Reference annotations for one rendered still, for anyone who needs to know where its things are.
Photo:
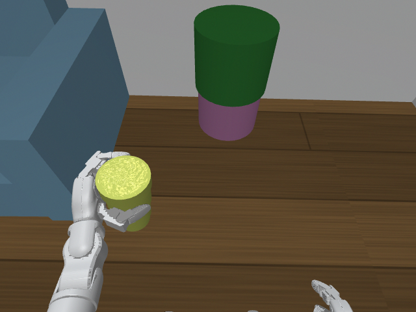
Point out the right robot hand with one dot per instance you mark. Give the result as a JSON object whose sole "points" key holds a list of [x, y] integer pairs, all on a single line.
{"points": [[331, 297]]}

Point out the cup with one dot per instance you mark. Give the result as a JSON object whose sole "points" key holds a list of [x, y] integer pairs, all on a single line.
{"points": [[125, 182]]}

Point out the potted plant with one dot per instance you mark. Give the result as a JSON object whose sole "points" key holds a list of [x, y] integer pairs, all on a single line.
{"points": [[234, 46]]}

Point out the left robot arm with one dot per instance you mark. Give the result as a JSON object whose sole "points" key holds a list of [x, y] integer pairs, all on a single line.
{"points": [[80, 283]]}

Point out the sofa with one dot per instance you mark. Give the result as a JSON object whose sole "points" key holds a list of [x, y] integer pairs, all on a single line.
{"points": [[63, 97]]}

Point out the left robot hand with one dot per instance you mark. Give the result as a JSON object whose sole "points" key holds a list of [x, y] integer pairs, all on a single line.
{"points": [[87, 204]]}

